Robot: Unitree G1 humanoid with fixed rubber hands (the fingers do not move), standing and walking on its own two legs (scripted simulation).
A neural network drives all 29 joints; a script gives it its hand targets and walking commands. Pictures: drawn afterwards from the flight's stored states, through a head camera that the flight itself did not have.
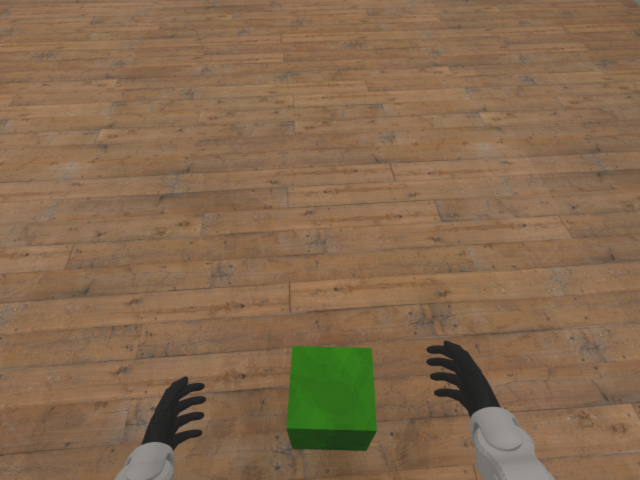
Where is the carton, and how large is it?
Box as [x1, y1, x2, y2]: [286, 346, 376, 450]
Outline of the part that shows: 292,346 286,428 292,448 366,450 376,431 371,348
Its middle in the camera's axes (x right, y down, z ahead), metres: +0.03 +0.44 +1.06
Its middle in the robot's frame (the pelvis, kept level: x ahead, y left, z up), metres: +0.40 +0.00 -0.64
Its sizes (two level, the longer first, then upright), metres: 0.210 0.200 0.250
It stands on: the floor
